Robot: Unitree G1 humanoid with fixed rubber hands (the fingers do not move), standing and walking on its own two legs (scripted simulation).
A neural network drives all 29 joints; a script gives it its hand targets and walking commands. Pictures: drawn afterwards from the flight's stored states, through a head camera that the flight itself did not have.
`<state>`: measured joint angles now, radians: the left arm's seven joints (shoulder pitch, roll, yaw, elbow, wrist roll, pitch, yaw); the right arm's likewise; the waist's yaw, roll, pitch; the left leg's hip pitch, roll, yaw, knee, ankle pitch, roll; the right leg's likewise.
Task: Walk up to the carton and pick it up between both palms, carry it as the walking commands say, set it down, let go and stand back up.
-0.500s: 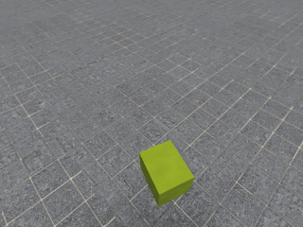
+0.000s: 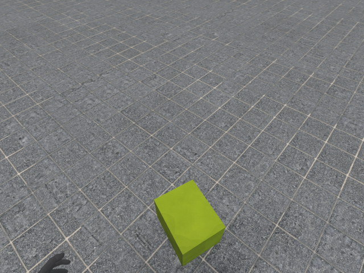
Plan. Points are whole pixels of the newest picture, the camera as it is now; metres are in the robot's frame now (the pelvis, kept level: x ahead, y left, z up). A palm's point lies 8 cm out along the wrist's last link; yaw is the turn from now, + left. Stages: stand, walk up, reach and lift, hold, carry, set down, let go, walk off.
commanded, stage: walk up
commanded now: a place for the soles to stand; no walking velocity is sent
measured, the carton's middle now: (187, 221) +0.49 +0.00 -0.65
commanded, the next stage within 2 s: none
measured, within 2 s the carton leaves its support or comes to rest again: neither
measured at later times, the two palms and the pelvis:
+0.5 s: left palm out of the picture +0.15 +0.32 -0.06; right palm out of the picture +0.08 -0.38 -0.06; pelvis +0.01 -0.02 +0.02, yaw +4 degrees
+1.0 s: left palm out of the picture +0.05 +0.17 -0.12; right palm out of the picture +0.19 -0.52 -0.06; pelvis +0.04 -0.18 -0.02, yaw +17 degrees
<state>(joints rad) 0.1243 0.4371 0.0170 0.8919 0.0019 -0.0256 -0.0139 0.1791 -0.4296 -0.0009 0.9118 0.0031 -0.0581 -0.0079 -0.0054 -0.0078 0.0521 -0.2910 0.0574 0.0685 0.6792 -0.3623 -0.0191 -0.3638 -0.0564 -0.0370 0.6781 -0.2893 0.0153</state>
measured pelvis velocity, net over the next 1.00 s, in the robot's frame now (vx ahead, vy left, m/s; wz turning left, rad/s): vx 0.04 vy -0.18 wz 0.30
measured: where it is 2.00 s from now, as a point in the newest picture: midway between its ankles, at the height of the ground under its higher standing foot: outside the picture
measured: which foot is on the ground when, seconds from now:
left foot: down 0.00-0.70, up 0.72-0.90, down 0.92-1.00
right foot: down 0.00-0.40, up 0.42-0.68, down 0.70-0.92, up 0.94-1.00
